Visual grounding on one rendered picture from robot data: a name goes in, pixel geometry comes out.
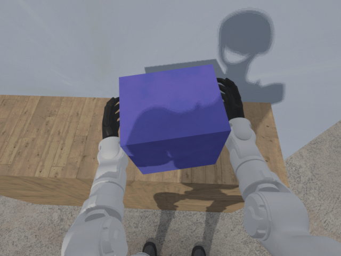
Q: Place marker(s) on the robot right upper arm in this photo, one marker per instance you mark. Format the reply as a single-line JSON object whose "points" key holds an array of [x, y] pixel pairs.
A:
{"points": [[280, 222]]}

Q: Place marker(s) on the robot left forearm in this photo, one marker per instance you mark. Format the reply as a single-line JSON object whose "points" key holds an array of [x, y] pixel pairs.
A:
{"points": [[108, 188]]}

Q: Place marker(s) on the pedestal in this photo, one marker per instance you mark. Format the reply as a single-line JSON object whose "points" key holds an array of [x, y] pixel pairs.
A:
{"points": [[49, 147]]}

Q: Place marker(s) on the robot right forearm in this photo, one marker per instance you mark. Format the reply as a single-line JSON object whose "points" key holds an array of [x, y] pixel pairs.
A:
{"points": [[247, 162]]}

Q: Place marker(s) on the robot left upper arm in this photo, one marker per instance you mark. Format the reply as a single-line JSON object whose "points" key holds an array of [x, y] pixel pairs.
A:
{"points": [[104, 236]]}

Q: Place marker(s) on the right robot hand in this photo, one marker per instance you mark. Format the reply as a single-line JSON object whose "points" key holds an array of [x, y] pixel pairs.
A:
{"points": [[232, 99]]}

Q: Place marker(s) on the left robot foot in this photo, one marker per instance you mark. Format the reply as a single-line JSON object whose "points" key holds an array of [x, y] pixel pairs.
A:
{"points": [[150, 249]]}

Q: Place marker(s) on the carton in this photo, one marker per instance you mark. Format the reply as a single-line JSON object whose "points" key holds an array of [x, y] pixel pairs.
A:
{"points": [[173, 119]]}

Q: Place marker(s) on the left robot hand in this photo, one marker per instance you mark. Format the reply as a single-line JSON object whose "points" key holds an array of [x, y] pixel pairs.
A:
{"points": [[110, 125]]}

